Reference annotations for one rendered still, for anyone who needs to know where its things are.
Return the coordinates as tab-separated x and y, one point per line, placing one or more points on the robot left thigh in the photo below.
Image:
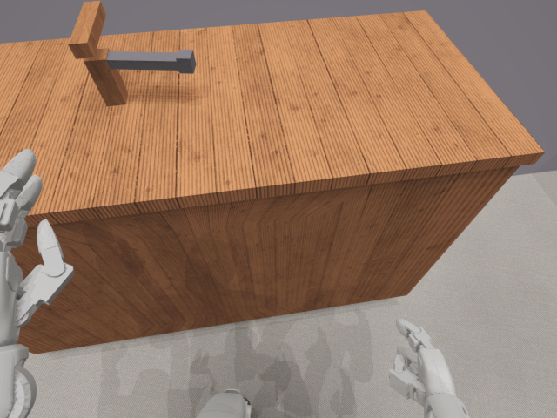
226	405

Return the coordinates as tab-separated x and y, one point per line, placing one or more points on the robot right hand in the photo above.
429	374

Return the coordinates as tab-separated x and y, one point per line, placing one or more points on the robot left hand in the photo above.
19	192

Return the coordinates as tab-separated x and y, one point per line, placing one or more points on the robot right forearm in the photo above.
444	406

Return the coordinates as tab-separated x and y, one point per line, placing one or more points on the counter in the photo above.
303	165

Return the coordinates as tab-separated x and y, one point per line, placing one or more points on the robot left forearm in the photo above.
18	389

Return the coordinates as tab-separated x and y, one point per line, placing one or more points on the left robot shin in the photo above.
235	391

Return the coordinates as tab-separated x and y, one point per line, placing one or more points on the tap lever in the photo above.
182	61

